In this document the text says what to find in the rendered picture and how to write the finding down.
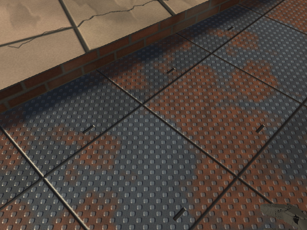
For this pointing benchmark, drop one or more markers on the robot right hand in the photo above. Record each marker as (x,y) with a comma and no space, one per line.
(289,213)

